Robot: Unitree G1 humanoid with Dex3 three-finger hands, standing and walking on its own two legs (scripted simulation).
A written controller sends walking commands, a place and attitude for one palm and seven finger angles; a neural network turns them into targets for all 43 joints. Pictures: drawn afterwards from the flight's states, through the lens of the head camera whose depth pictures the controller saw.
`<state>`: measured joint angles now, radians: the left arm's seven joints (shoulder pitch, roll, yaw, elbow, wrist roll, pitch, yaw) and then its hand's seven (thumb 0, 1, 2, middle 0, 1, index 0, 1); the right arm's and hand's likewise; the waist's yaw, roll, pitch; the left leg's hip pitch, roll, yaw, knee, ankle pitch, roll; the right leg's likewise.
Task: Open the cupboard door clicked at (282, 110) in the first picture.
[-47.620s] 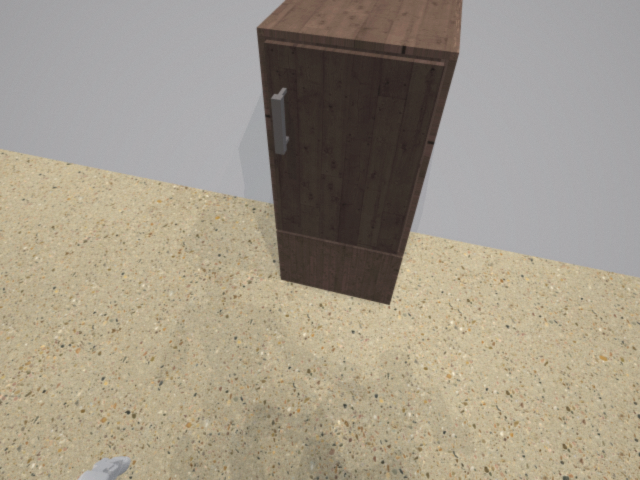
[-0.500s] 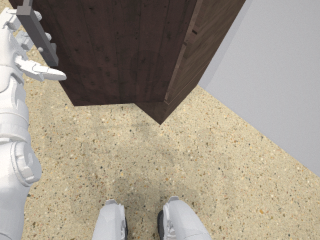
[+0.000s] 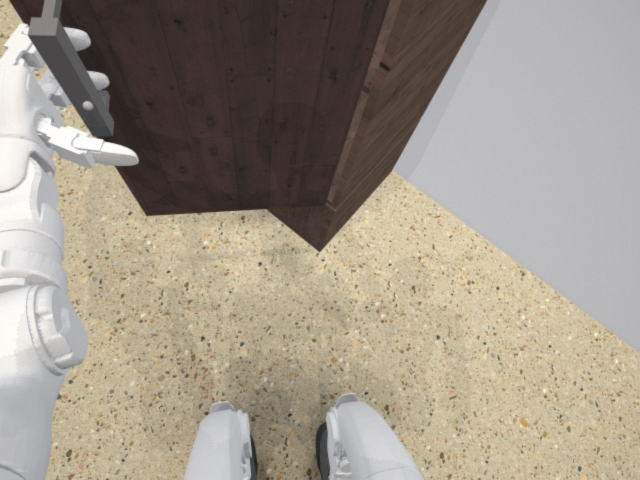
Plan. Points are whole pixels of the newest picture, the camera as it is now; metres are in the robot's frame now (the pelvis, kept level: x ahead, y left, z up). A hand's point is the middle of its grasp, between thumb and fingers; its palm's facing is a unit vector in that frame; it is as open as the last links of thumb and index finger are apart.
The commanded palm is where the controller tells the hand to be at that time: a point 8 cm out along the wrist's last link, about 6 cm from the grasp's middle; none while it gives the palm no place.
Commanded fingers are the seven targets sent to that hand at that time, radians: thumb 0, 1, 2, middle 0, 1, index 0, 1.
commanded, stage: close the thumb around the handle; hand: left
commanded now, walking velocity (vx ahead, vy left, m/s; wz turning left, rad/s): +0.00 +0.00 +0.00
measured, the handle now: (80, 71) +0.58 +0.23 +0.07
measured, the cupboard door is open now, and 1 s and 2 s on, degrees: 46 47 88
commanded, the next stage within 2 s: pull the door open along its arc in 0.72 s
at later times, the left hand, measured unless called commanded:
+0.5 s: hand (92, 108) +0.52 +0.21 +0.07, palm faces +0.05 -1.00 -0.02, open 8.0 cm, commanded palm +0.51 +0.24 +0.06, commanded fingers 0.00 0.90 0.90 -0.40 -1.35 -0.40 -1.35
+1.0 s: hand (97, 112) +0.52 +0.20 +0.07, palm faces +0.06 -1.00 -0.01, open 5.9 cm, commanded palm +0.48 +0.24 +0.06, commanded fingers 0.00 0.90 0.90 -0.40 -1.35 -0.40 -1.35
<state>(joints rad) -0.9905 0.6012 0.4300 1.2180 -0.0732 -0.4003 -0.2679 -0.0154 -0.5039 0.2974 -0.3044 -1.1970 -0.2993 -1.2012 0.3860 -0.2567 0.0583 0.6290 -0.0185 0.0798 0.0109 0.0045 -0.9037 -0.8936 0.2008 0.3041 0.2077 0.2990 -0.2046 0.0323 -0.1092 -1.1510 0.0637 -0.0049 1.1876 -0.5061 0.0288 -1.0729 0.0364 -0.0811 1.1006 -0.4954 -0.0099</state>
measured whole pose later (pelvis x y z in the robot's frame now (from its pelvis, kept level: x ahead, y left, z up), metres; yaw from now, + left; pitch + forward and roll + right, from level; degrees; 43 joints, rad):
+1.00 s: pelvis +0.00 +0.00 +0.00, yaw +0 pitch +25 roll -4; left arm -0.90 0.54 0.43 1.14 -0.08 -0.42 -0.23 0.01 0.71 0.80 -0.35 -1.35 -0.34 -1.35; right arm 0.39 -0.26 0.04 0.62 -0.02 0.09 0.02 0.01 -0.90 -0.89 0.20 0.30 0.21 0.30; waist -0.20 0.04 -0.12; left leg -1.11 0.07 0.01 1.16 -0.50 0.03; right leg -1.04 0.04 -0.07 1.09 -0.49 -0.01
